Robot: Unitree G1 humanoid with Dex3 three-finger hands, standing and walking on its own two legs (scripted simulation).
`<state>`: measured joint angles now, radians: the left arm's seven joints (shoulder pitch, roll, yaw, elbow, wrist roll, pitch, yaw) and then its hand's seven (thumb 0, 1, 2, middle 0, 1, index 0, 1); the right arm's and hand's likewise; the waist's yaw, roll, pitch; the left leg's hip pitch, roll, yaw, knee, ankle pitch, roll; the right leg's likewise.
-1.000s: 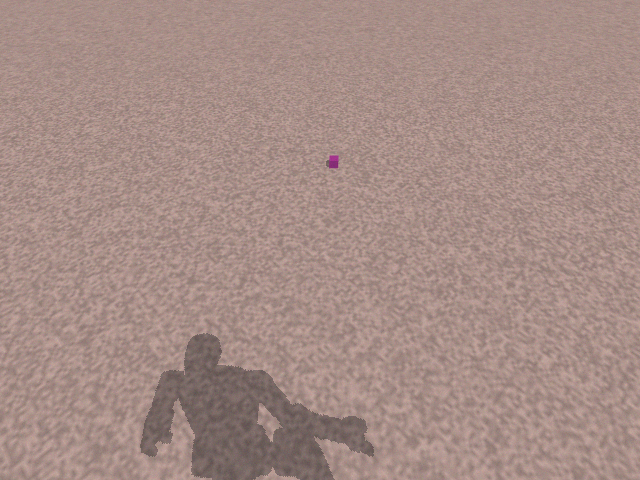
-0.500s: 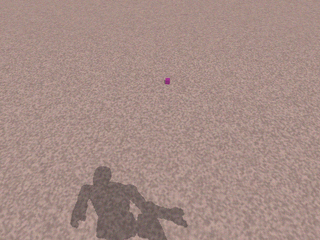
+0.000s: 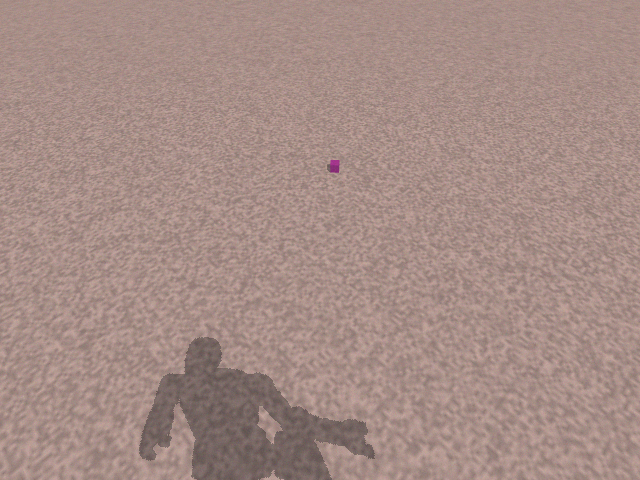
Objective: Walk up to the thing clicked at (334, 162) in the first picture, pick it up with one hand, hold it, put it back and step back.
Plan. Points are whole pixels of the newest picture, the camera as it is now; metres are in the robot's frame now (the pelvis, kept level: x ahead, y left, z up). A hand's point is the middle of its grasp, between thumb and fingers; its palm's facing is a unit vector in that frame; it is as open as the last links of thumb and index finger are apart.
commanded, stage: stand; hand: left
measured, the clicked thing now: (334, 166) +1.69 -0.08 -0.76
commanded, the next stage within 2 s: walk up in 0.12 s
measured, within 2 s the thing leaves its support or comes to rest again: neither
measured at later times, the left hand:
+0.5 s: hand (50, 464) +0.20 +0.40 -0.16, palm faces -0.29 -0.83 -0.48, open 7.4 cm
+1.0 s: hand (212, 246) +0.60 +0.24 -0.14, palm faces -0.53 -0.71 -0.47, open 7.3 cm
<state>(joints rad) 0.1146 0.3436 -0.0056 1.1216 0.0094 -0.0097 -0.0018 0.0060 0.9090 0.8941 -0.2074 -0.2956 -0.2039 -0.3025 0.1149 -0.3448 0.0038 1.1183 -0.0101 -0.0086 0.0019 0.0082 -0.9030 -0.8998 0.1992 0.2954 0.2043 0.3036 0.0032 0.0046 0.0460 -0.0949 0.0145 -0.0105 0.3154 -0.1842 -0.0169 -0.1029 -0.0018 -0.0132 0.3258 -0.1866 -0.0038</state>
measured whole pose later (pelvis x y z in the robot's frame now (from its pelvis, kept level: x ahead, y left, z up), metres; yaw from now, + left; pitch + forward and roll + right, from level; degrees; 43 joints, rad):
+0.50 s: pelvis +0.07 +0.11 -0.02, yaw -18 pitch +1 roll -1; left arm 0.27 0.47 0.07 1.02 0.02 0.00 0.02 0.01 0.91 0.89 -0.21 -0.30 -0.21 -0.30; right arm 0.15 -0.46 -0.10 0.85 -0.05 -0.03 0.10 0.01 -0.91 -0.90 0.20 0.30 0.20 0.30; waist -0.01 0.02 0.03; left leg -0.32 -0.01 -0.06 0.59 -0.28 0.00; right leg -0.36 0.03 0.26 0.80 -0.49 -0.03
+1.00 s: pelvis +0.32 +0.10 -0.04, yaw -36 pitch -2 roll -3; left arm 0.18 0.41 0.04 0.83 -0.01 -0.06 0.04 0.00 0.91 0.89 -0.21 -0.30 -0.21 -0.30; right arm 0.33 -0.40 -0.06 0.83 -0.05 0.04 0.09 0.02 -0.90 -0.90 0.20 0.30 0.20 0.30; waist -0.05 0.09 0.06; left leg -0.35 -0.03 -0.03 1.28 -0.50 -0.07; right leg -0.36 -0.02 -0.10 0.69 -0.31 -0.04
